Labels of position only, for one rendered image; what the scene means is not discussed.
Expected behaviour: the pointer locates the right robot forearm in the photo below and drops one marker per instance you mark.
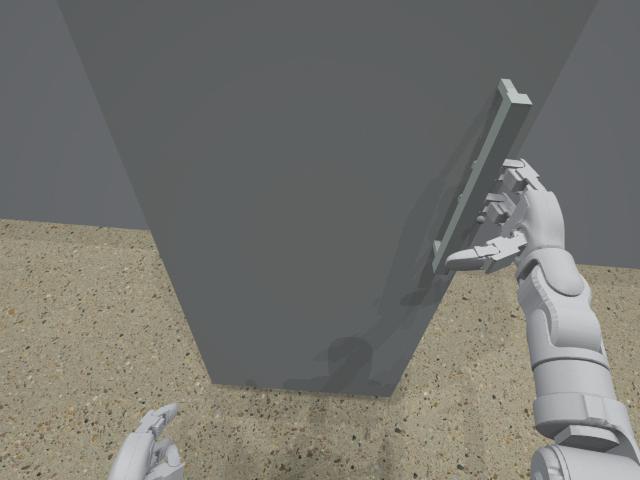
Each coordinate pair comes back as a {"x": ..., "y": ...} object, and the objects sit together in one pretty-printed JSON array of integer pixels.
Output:
[{"x": 576, "y": 403}]

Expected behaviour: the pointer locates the robot right upper arm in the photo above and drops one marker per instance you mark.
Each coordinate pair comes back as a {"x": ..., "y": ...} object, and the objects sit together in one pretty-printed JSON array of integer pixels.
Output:
[{"x": 556, "y": 462}]

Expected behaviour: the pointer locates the fridge door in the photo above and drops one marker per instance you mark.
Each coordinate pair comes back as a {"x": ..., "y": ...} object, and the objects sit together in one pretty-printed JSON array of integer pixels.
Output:
[{"x": 296, "y": 159}]

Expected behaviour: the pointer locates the right robot hand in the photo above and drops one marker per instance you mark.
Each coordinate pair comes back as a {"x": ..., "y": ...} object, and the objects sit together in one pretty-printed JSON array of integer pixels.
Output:
[{"x": 537, "y": 217}]

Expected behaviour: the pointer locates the handle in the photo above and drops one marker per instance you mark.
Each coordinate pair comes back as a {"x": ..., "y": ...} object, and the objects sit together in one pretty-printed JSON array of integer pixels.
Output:
[{"x": 505, "y": 128}]

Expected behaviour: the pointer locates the left robot hand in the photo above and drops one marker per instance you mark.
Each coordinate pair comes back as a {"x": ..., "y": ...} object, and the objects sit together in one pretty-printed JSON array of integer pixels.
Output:
[{"x": 138, "y": 455}]

